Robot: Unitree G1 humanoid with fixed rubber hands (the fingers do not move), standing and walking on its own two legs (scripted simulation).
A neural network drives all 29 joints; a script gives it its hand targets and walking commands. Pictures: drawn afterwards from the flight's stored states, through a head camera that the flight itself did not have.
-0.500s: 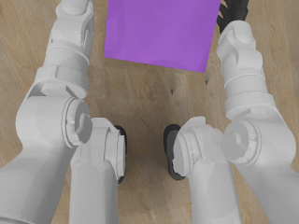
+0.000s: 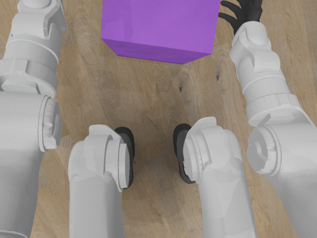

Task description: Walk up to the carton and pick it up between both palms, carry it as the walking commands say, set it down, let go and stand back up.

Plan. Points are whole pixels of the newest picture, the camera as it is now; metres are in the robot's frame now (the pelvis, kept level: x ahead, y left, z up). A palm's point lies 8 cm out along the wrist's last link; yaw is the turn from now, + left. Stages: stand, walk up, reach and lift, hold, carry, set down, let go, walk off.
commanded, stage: set down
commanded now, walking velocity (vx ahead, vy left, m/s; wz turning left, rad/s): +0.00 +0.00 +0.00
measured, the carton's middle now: (158, 8) +0.57 -0.01 -0.25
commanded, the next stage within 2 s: let go in 1.18 s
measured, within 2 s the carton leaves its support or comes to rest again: neither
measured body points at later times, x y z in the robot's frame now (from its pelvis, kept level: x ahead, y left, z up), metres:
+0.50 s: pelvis +0.02 +0.00 +0.11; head +0.34 +0.03 +0.41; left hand +0.59 +0.20 -0.01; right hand +0.53 -0.18 -0.01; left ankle +0.12 +0.10 -0.34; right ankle +0.12 -0.11 -0.34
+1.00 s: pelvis +0.04 +0.01 +0.25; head +0.34 +0.04 +0.58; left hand +0.58 +0.21 +0.14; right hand +0.52 -0.18 +0.15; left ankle +0.12 +0.10 -0.34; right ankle +0.12 -0.11 -0.34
